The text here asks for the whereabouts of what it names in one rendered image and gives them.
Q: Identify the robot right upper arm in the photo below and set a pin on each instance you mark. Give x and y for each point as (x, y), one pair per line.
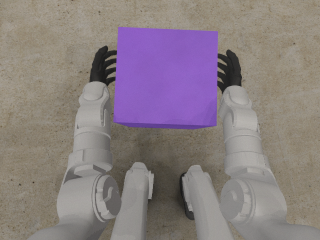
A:
(258, 211)

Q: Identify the right robot hand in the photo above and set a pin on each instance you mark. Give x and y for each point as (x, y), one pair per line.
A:
(232, 70)

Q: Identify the robot left shin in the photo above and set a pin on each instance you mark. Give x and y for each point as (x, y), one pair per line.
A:
(135, 165)

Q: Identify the robot right forearm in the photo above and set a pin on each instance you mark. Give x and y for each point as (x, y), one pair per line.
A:
(242, 138)

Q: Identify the left robot hand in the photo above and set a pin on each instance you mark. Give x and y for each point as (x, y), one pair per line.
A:
(98, 72)

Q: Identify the carton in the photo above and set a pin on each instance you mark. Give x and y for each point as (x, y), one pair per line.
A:
(166, 78)

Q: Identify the robot left thigh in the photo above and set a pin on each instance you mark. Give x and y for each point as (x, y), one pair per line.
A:
(131, 221)

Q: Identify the robot left upper arm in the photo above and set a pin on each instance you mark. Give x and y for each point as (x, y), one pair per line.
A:
(85, 206)

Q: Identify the robot left forearm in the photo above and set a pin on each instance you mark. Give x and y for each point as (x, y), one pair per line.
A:
(92, 134)

